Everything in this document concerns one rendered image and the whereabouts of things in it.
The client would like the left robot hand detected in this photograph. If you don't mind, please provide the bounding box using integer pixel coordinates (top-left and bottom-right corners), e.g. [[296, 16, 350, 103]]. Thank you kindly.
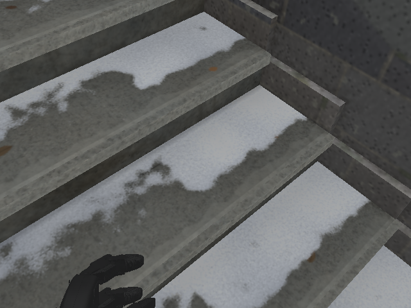
[[60, 254, 155, 308]]

